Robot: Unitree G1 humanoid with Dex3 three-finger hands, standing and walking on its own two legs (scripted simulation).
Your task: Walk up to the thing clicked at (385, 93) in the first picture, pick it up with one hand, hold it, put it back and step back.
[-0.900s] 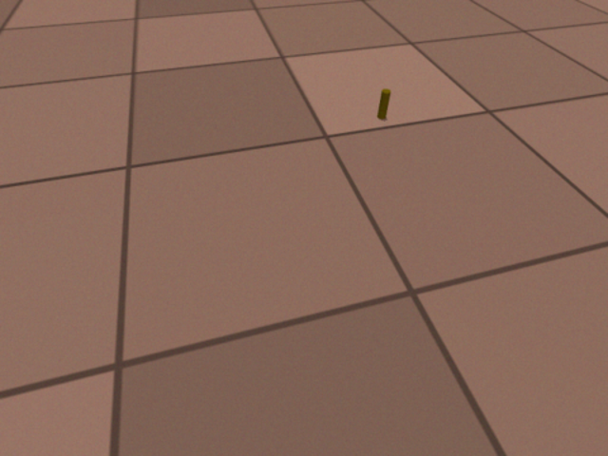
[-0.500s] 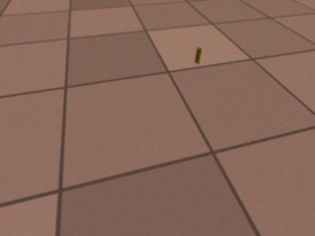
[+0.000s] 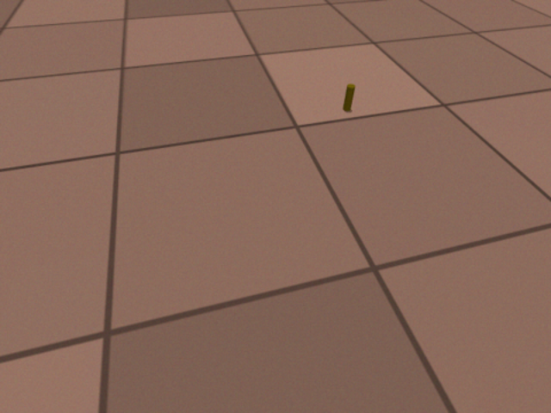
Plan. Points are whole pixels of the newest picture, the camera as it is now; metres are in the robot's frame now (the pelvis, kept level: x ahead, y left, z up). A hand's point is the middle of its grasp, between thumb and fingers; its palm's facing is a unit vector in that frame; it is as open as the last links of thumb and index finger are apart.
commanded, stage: stand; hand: left
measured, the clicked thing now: (348, 97) +2.11 -0.50 -0.70
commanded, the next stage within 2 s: walk up in 0.22 s
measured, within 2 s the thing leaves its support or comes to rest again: neither
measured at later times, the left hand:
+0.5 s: hand out of the picture +0.17 +0.24 -0.12, palm faces -0.14 -0.91 -0.39, open 7.3 cm
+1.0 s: hand (223, 318) +0.34 +0.10 -0.16, palm faces -0.20 -0.92 -0.33, open 7.3 cm
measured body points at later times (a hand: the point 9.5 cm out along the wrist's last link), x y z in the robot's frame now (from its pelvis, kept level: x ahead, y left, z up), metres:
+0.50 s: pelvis +0.05 -0.05 -0.01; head +0.04 -0.07 +0.44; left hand +0.18 +0.28 -0.10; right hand +0.06 -0.41 -0.12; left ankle +0.00 +0.12 -0.75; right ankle +0.12 -0.23 -0.71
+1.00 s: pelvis +0.28 -0.16 -0.02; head +0.30 -0.16 +0.43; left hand +0.35 +0.15 -0.14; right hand +0.34 -0.51 -0.11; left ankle +0.49 -0.05 -0.72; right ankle +0.15 -0.25 -0.75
